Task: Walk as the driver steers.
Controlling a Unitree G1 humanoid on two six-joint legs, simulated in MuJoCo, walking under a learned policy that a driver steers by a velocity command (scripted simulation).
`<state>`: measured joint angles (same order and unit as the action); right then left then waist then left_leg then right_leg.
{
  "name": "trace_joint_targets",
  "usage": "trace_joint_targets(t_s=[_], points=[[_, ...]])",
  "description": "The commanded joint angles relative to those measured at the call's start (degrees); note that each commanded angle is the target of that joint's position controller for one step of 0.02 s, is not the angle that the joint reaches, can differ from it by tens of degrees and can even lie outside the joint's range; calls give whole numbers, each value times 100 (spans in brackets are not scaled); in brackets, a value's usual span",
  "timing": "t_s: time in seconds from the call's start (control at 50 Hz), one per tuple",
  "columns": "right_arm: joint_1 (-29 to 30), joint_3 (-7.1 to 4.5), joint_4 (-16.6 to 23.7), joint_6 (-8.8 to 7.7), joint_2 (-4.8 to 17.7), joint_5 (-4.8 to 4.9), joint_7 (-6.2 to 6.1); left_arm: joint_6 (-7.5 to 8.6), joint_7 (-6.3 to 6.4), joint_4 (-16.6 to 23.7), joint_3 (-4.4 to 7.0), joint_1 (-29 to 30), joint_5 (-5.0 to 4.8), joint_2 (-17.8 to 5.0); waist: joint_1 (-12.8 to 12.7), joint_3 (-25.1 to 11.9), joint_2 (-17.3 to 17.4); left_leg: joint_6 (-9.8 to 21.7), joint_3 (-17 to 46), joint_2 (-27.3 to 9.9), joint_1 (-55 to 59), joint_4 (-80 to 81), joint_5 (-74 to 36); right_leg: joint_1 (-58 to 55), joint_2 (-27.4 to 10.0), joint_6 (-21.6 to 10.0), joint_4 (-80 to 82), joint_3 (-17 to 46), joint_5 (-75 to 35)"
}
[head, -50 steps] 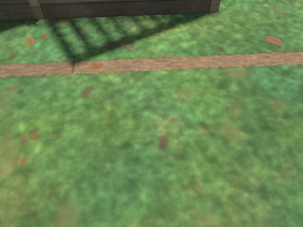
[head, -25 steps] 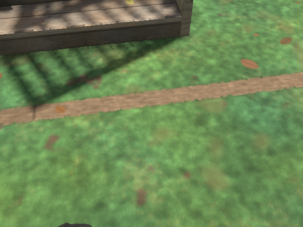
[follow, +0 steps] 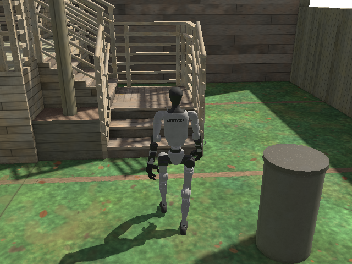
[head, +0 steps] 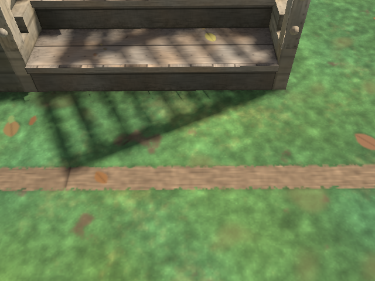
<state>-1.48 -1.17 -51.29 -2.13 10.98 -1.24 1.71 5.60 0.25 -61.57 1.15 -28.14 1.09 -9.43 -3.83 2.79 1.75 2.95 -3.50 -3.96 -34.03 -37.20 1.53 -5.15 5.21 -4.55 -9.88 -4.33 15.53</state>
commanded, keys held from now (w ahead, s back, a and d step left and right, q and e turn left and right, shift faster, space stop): w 0.36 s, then no key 0.14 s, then q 0.50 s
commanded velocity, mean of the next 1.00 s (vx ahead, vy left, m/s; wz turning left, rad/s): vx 0.29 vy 0.00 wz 0.18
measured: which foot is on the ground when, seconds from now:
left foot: up 0.00-0.08, down 0.10-0.62, up 0.64-1.00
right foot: down 0.00-0.12, up 0.14-0.60, down 0.62-1.00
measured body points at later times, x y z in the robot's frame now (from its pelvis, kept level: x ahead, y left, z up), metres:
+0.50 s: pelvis +0.26 +0.04 +0.00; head +0.28 +0.04 +0.45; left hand +0.40 +0.26 -0.13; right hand +0.18 -0.19 -0.14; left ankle +0.19 +0.10 -0.74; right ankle +0.42 -0.10 -0.69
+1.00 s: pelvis +0.33 +0.02 -0.01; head +0.35 +0.03 +0.44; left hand +0.35 +0.29 -0.15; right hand +0.47 -0.21 -0.14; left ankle +0.32 +0.13 -0.71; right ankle +0.43 -0.06 -0.74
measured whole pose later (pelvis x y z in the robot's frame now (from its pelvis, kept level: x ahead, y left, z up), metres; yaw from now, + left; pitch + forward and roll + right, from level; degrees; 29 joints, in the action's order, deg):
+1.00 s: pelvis +0.33 +0.02 -0.01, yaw +14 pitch +0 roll -1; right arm -11.6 -4.0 -50.9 4.2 12.2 -1.5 0.6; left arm 0.3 2.6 -52.4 2.9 -11.6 1.7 -13.2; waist -0.2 2.4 -0.1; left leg 1.3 -3.3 -2.3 -23.4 -47.6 23.9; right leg 18.8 -3.7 -4.1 -26.5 -15.4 7.7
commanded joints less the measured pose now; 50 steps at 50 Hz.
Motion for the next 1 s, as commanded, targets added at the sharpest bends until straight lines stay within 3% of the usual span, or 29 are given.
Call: trace_joint_targets(t_s=[0.02, 0.06, 0.08, 0.1, 0.12, 0.14, 0.16, 0.18, 0.2, 0.24, 0.26, 0.32, 0.36, 0.4, 0.46, 0.52, 0.58, 0.6, 0.62, 0.64, 0.66, 0.68, 0.7, 0.72, 0.74, 0.78, 0.82, 0.9, 1.0], points=[[542, -84, 481, -128, 412, 6, -20, 10, 82, 28, 153, -379, 51, -845, 131, 411, -551, 186, -82, 144, -187, 350, 395, -217, -1846, -678, -178, 747, -3466], [-29, -147, 325, -189, 491, 5, -72, -2, 104, 32, 178, -177, 61, -931, 429, 125, -604, 384, -221, 444, 766, 636, 829, -205, -1810, -545, -917, 583, -4840], [-803, -212, 63, -235, 567, -8, -116, -22, 94, 30, 187, -84, 42, -964, 753, -257, -531, 508, -318, 640, 1686, 959, 736, -75, -1670, -458, -1791, 453, -5251], [-1821, -319, -266, -294, 800, -93, -178, -20, 80, 88, 161, -16, 4, -910, 1127, -818, -374, 710, -3, 369, 3132, 1058, 605, 704, -1445, -345, -2982, 295, -4520], [-2721, -469, -384, -323, 1379, -242, -239, -8, 39, 316, 64, -172, -134, -558, 1266, -1633, 435, 1165, 1965, -1212, 4774, 1203, 1172, 2293, -930, -151, -4959, -25, -2084], [-2681, -528, -411, -222, 1504, -95, -173, -11, -2, 264, 123, -567, -214, -533, 1042, -2109, 1204, 1813, 4300, -2109, 5377, 2068, 1320, 3693, -15, -47, -6555, 234, 1468], [-2006, -469, -315, -179, 1230, 59, -139, -47, 18, 340, 215, -36, -67, -868, 813, -1208, 337, 1598, 3602, -1807, 4631, 2198, 1664, 4205, -481, -127, -6752, 702, 1021], [-1507, -369, -224, -210, 861, 84, -115, -19, -16, 482, 207, 450, -33, -778, 698, -548, 67, 1441, 2848, -1590, 3775, 2398, 1486, 4220, -688, -128, -6508, 699, 524], [-1285, -296, -238, -251, 598, 55, -106, -28, -33, 497, 200, 593, -31, -641, 493, -170, -87, 1200, 2295, -1305, 3106, 2623, 1050, 3963, -887, -110, -6107, 677, 232], [-1375, -202, -410, -333, 333, 55, -150, -180, -94, 450, 183, 465, 111, -436, 221, -38, 61, 928, 1581, -911, 2477, 2803, 444, 3438, -1035, 6, -5637, 642, 48], [-1566, -200, -494, -381, 361, 56, -160, -235, -123, 452, 187, 447, 126, -396, 189, -62, 87, 932, 1441, -853, 2424, 2829, 93, 3370, -1015, 51, -5557, 573, -7], [-1927, -230, -641, -439, 595, 72, -172, -336, -171, 661, 205, 986, 120, -439, 174, 92, 92, 950, 1093, -742, 2462, 3028, -193, 3830, -1118, 189, -5114, 426, -455], [-2155, -209, -696, -425, 589, 72, -172, -356, -181, 852, 205, 1545, 95, -492, 291, 231, 102, 918, 972, -676, 2613, 3126, -313, 4206, -1181, 275, -4638, 342, -858], [-2292, -154, -744, -415, 515, 62, -180, -340, -165, 967, 169, 1918, 51, -437, 333, 338, 63, 818, 647, -569, 2655, 2930, -1764, 4126, -1089, 346, -3954, 193, -1128], [-2565, -102, -865, -401, 501, 54, -209, -307, -109, 1000, 69, 2217, -15, -267, 465, 153, 231, 575, 205, -400, 2790, 2500, -3229, 3481, -768, 297, -3068, -97, -1495], [-2748, -62, -987, -336, 454, 15, -262, -271, -29, 979, 58, 2325, -14, -364, 565, 67, 406, 579, 300, -475, 3210, 2071, -3552, 3213, -591, 183, -2657, -72, -1447], [-2458, -102, -935, -284, 589, 7, -324, -153, 80, 753, 152, 1636, 5, -633, 236, -100, 395, 546, 692, -521, 3476, 1093, -3815, 2488, -396, -1, -1904, 102, -1131], [-2292, -131, -881, -275, 661, 83, -321, -54, 122, 606, 198, 1129, 43, -743, -38, -291, 162, 409, 636, -321, 3287, 329, -3311, 1756, -507, -63, -1211, 161, -2109], [-2293, -95, -658, -304, 534, 188, -335, 40, 171, 519, 304, 501, 153, -1199, -127, -968, -294, 247, 552, -71, 2409, -812, -1517, 353, -1525, -254, -1619, 891, -4763], [-3115, -18, -641, -234, -33, 401, -386, -16, 149, 649, 392, 427, 132, -1554, 170, -1930, -1453, 81, 56, 863, 1103, -2714, 3266, -1055, -3266, -1297, -2063, 2294, -7743], [-3164, -176, -800, -92, 393, 225, -454, -111, 75, 774, 337, 424, -94, -1305, 171, -2163, -665, 74, 581, 782, 993, -3329, 3767, -723, -3234, -1408, -2040, 2201, -7855], [-2920, -231, -729, 3, 434, 125, -436, -203, 114, 922, 331, 998, -137, -1165, 249, -1807, -813, -18, 465, 663, 685, -3662, 3471, -88, -3130, -1530, -1553, 2031, -5772], [-2423, -265, -633, 76, 476, -21, -380, -261, 162, 1049, 231, 1454, -124, -798, 328, -1038, -500, -87, 483, 407, 589, -3513, 3011, 798, -2712, -1274, -1034, 1678, -4124], [-2095, -324, -512, 141, 473, -72, -314, -285, 228, 1057, 179, 1641, -81, -655, 419, -527, -645, -155, 506, 288, 631, -3255, 2690, 1443, -2400, -1038, -743, 1273, -3425], [-2158, -338, -488, 227, 383, -85, -269, -316, 283, 1039, 169, 1670, -33, -621, 538, -378, -741, -233, 435, 256, 851, -3153, 2480, 1867, -2191, -912, -622, 916, -3153], [-2277, -337, -476, 358, 205, -60, -243, -316, 326, 1054, 190, 1610, 22, -699, 631, -500, -634, -300, 302, 345, 1088, -3061, 2293, 2150, -2108, -921, -570, 567, -2952], [-2206, -347, -388, 453, 180, -54, -255, -300, 315, 1101, 215, 1656, 49, -802, 682, -576, -644, -316, 255, 310, 1031, -2690, 2250, 2190, -2145, -957, -519, 424, -2354], [-1588, -328, 3, 602, 307, -65, -183, -377, 289, 1171, 271, 1713, 55, -992, 544, -542, -918, -257, 107, 160, 1073, -1697, 2074, 2262, -2257, -903, -301, 293, -689], [-1356, -344, 365, 613, 487, 0, -69, -544, 236, 1231, 384, 1678, 67, -1310, 414, -639, -856, -70, -149, 232, 1589, -749, 2340, 2183, -2551, -734, -448, 213, 126]])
